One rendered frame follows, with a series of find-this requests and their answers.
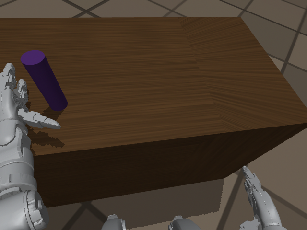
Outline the can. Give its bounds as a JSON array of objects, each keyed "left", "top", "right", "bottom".
[{"left": 21, "top": 50, "right": 68, "bottom": 111}]

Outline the left robot arm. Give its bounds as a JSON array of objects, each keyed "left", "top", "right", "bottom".
[{"left": 0, "top": 120, "right": 49, "bottom": 230}]

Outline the right robot hand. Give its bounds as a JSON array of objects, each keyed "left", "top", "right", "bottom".
[{"left": 239, "top": 166, "right": 282, "bottom": 230}]

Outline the left robot hand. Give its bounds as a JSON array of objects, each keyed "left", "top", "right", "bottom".
[{"left": 0, "top": 63, "right": 61, "bottom": 129}]

